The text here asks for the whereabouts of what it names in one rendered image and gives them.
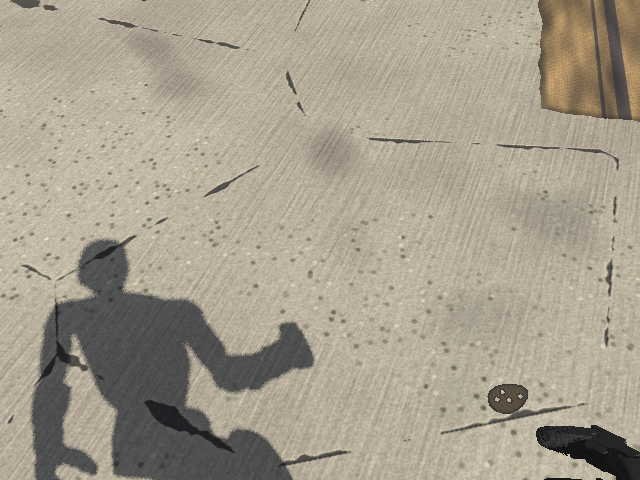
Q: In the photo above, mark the robot right hand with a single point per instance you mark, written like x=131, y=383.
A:
x=599, y=447

